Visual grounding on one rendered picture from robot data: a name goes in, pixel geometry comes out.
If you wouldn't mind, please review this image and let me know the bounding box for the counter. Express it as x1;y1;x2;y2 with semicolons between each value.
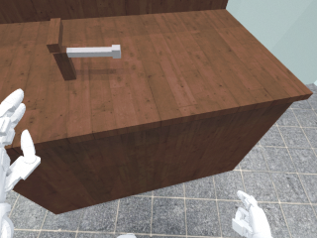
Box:
0;0;313;215

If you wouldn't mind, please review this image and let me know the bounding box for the tap lever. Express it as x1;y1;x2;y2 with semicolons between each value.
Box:
66;45;121;59

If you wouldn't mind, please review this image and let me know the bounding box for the robot right hand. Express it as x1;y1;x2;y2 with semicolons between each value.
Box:
232;190;271;238

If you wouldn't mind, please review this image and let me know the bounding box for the robot left hand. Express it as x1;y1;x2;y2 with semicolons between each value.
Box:
0;88;41;203

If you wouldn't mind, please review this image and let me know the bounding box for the left robot forearm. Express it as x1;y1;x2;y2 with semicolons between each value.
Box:
0;202;14;238

